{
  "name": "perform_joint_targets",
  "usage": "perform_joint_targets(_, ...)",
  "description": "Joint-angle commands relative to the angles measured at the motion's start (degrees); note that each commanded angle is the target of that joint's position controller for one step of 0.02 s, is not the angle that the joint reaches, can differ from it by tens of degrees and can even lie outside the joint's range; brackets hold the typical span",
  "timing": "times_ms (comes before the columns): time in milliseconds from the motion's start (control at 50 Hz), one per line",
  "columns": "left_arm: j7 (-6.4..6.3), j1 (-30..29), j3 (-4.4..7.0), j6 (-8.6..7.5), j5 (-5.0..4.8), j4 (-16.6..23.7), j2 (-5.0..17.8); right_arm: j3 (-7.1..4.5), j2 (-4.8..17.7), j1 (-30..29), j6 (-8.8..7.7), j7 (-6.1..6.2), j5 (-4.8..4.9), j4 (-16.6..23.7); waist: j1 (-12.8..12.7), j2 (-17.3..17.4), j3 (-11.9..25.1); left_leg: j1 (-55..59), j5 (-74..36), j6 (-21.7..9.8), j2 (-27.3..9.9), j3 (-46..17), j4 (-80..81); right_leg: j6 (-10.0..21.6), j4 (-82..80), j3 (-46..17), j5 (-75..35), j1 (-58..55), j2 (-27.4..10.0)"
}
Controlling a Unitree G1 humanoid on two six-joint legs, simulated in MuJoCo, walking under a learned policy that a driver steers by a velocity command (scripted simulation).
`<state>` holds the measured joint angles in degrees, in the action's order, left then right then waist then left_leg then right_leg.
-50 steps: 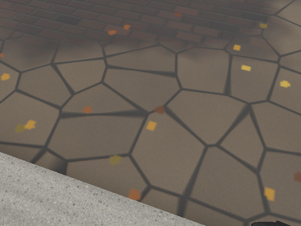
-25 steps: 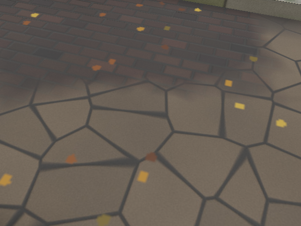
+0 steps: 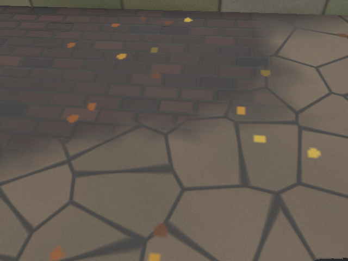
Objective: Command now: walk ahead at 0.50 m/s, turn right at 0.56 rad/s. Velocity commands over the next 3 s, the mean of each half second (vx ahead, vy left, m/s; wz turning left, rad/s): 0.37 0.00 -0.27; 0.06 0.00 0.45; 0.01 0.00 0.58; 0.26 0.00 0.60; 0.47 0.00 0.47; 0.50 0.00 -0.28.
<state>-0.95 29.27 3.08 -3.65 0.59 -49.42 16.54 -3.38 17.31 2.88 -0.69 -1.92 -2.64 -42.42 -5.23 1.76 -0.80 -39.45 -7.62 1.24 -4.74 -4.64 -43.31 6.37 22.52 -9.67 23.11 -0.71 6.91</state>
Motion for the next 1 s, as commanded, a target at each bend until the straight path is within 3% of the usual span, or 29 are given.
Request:
perform_joint_targets(20,-0.18,0.6,1.49,-0.62,0.46,2.5,7.7,-0.58,2.8,-8.4,-1.19,-0.97,-0.14,5.7,-0.9,-7.1,-3.1,3.1,-10.3,-0.8,3.2,2.8,4.6,7.1,1.0,-11.5,-19.6,8.9,-10.0)
perform_joint_targets(120,-1.41,-0.6,1.66,0.17,1.59,3.3,8.1,-0.15,2.6,-7.6,-2.82,-0.42,0.78,6.3,-1.2,-6.2,-3.9,12.8,-12.7,-1.6,2.7,-0.1,18.7,3.3,13.0,-13.8,-15.9,7.2,-7.9)
perform_joint_targets(160,-2.14,-0.9,1.43,0.64,2.24,2.0,7.3,-1.02,3.9,3.8,-3.76,0.95,1.38,2.1,3.2,-3.7,-0.4,21.4,-19.0,-1.3,0.4,-1.4,28.0,2.8,28.8,-12.6,-19.5,1.8,-4.6)
perform_joint_targets(180,-2.44,-0.7,1.64,1.23,1.55,1.3,7.6,-1.77,4.8,13.0,-4.14,1.85,1.38,-1.6,7.5,-0.8,2.2,29.6,-24.5,-0.7,-0.5,-1.1,34.5,2.2,42.3,-10.5,-19.3,2.4,-2.6)
perform_joint_targets(200,-2.04,-0.1,1.89,1.68,-0.03,0.5,6.8,-2.75,7.1,21.6,-4.00,2.31,0.75,-4.7,10.4,3.9,5.5,45.4,-27.3,-0.6,-3.1,-1.3,32.3,1.2,58.1,-6.5,-5.0,13.4,-0.4)
perform_joint_targets(220,-1.80,0.0,1.24,1.58,-1.21,0.2,2.6,-2.65,8.8,27.3,-4.10,1.51,-0.09,-6.3,11.2,6.9,7.5,56.7,-46.1,-0.6,-8.2,-3.1,18.6,-0.2,76.3,-2.4,24.4,28.2,5.0)
perform_joint_targets(240,-2.66,14.3,0.69,1.70,-4.04,-0.2,0.4,-2.00,8.8,30.1,-4.99,0.21,-0.33,-7.1,2.9,14.7,17.0,73.4,-74.7,-4.2,-19.2,-11.0,-0.5,-2.3,85.3,-2.6,26.8,41.3,2.7)
perform_joint_targets(260,-3.10,13.0,0.26,1.68,-2.73,-2.1,3.4,-1.63,5.2,27.5,-4.70,-0.41,1.11,-4.8,5.8,11.4,20.6,72.8,-62.5,-6.6,-18.9,-14.5,2.1,-2.7,82.5,-1.2,19.6,47.5,-1.2)
perform_joint_targets(280,-2.49,7.0,0.18,2.30,-0.99,-1.3,4.8,-2.71,7.8,23.7,-4.91,0.57,1.42,-4.5,7.1,15.7,18.1,64.0,-24.7,-15.4,-21.2,-23.1,12.5,-3.5,85.4,2.3,13.4,52.4,-1.7)
perform_joint_targets(300,-1.75,1.7,0.35,2.98,2.02,-1.0,5.9,-1.86,4.8,18.1,-4.69,1.51,1.22,-2.9,5.7,7.3,13.5,50.4,-4.0,-17.1,-18.6,-26.8,20.2,-3.4,82.2,3.8,7.2,49.0,-4.3)
perform_joint_targets(320,-0.54,-9.1,0.89,2.53,3.74,1.8,7.4,-0.37,3.1,16.8,-5.52,2.12,1.94,-3.1,6.6,1.9,4.8,38.3,-9.9,-16.5,-16.9,-23.2,23.2,-2.8,69.7,0.4,-0.2,46.8,-5.1)
perform_joint_targets(340,0.21,-11.5,0.47,2.77,3.64,2.3,5.5,-0.31,3.7,18.1,-5.80,2.18,1.32,-5.5,5.2,1.9,1.0,30.6,-19.1,-16.6,-15.7,-21.0,23.2,-2.9,63.7,0.7,-0.7,43.0,-5.8)
perform_joint_targets(360,0.92,-14.0,-0.19,3.11,2.98,3.3,3.8,-0.05,3.7,17.8,-6.06,2.15,1.73,-7.3,2.7,1.2,-1.9,23.9,-21.1,-15.0,-11.4,-15.1,25.7,-4.3,50.6,3.5,-4.3,38.7,-8.0)
perform_joint_targets(380,1.51,-13.6,-0.77,3.06,2.94,2.8,2.0,0.52,2.4,17.7,-6.02,2.00,1.47,-8.0,2.3,2.5,-0.5,22.0,-26.3,-14.0,-7.1,-10.6,26.3,-5.4,41.9,6.3,-7.9,32.7,-7.6)
perform_joint_targets(420,1.75,-13.8,-2.05,2.27,1.57,2.0,-0.7,0.98,0.8,17.9,-5.31,1.75,1.44,-8.8,2.6,7.8,3.0,23.5,-35.8,-12.5,-2.8,-5.5,24.9,-5.8,28.6,8.7,-12.4,25.3,-6.1)
perform_joint_targets(460,1.60,-15.8,-2.56,1.99,0.40,2.2,-0.8,0.71,1.2,19.7,-4.18,1.55,2.17,-9.4,3.3,8.1,5.6,25.8,-37.4,-11.0,-2.4,-4.9,23.2,-5.5,23.4,9.3,-16.6,21.3,-4.9)
perform_joint_targets(500,1.19,-20.4,-2.51,2.19,0.58,3.3,0.3,0.54,1.4,21.4,-3.09,1.65,2.85,-9.5,4.6,5.3,5.0,27.3,-33.1,-9.6,-3.0,-7.2,21.9,-5.1,20.9,9.1,-18.3,21.1,-4.6)
perform_joint_targets(560,0.46,-23.4,-2.30,2.16,0.65,4.4,1.1,0.01,2.4,23.1,-1.76,1.87,2.28,-9.4,5.3,3.9,2.5,28.5,-22.3,-10.0,-3.8,-12.5,19.7,-4.4,15.9,7.5,-15.4,20.4,-4.7)
perform_joint_targets(600,-0.20,-21.1,-2.10,1.23,0.58,4.1,1.2,-0.48,3.2,22.3,-1.26,2.00,2.23,-9.0,3.8,2.6,0.7,27.2,-12.4,-9.5,-2.4,-15.1,16.1,-3.5,5.2,6.4,-18.4,14.6,-5.4)
perform_joint_targets(620,-0.77,-18.8,-1.62,0.33,1.10,3.7,2.9,-0.48,2.5,23.1,-1.40,1.96,2.54,-8.4,3.9,-0.5,1.8,23.3,-4.0,-7.9,-0.3,-14.6,12.0,-2.3,2.2,3.0,-29.2,7.3,-10.4)
perform_joint_targets(640,-1.28,-16.1,-0.70,0.10,1.51,4.2,6.9,0.04,-0.6,27.1,-1.55,2.14,3.10,-7.2,5.4,-10.3,7.4,16.9,18.3,-6.1,3.8,-9.2,2.3,1.4,5.6,-5.4,-53.8,-3.7,-23.7)
perform_joint_targets(660,-0.99,-15.3,0.23,1.77,-0.33,4.6,7.5,-0.14,-0.8,31.1,-0.32,2.94,4.08,-7.5,4.3,-16.7,14.3,13.0,47.8,-4.9,11.0,-0.2,-10.6,10.3,4.5,-13.7,-59.3,-6.7,-33.0)
perform_joint_targets(680,-0.86,-15.4,-0.03,2.54,-1.04,5.3,4.8,-1.41,3.9,26.8,0.83,2.96,2.39,-7.2,3.6,-8.3,11.0,9.3,47.6,-3.8,9.9,2.5,-20.0,12.2,1.2,-13.6,-50.6,-1.9,-31.9)
perform_joint_targets(700,-1.14,-18.1,-0.56,2.83,-0.82,5.8,2.7,-1.80,3.1,23.5,1.63,2.66,1.35,-6.6,4.8,-5.1,6.4,8.5,43.1,-2.9,8.2,2.0,-23.0,10.9,-1.7,-10.3,-41.4,3.6,-28.8)
perform_joint_targets(740,-1.58,-22.4,-0.40,3.42,0.25,6.4,1.9,-1.67,0.9,21.6,3.30,2.08,0.71,-6.0,7.1,-7.1,1.1,10.2,36.6,-1.0,6.2,2.4,-24.1,7.9,-5.8,-2.6,-31.5,12.7,-23.9)
perform_joint_targets(800,-1.38,-22.7,0.25,3.37,1.02,6.2,2.1,-1.60,0.3,21.4,4.27,1.18,1.34,-5.6,8.0,-9.2,1.3,13.0,32.4,0.0,6.4,4.4,-22.2,6.7,-6.1,4.5,-29.4,16.3,-20.4)
perform_joint_targets(880,-0.85,-21.4,1.32,3.37,1.15,5.4,4.1,-0.70,-0.4,15.9,4.98,0.06,1.53,-2.9,6.5,-10.3,3.1,17.3,31.2,-1.1,4.8,6.1,-9.8,5.8,-6.1,7.0,-20.3,16.4,-21.5)
perform_joint_targets(940,-0.02,-19.9,2.27,3.86,1.24,5.1,6.7,-0.74,1.4,12.8,5.05,-0.51,2.04,-0.8,5.4,-10.7,4.6,21.7,32.8,-2.6,5.2,8.0,-3.2,5.0,-5.5,6.5,-14.3,16.3,-23.8)
perform_joint_targets(1000,0.36,-20.3,3.08,4.68,0.78,5.2,8.6,-0.82,2.1,15.3,4.38,-0.58,2.15,-0.8,7.7,-8.4,4.9,30.8,28.1,-5.1,6.7,9.8,10.3,0.9,-0.3,9.0,-11.6,19.7,-23.8)
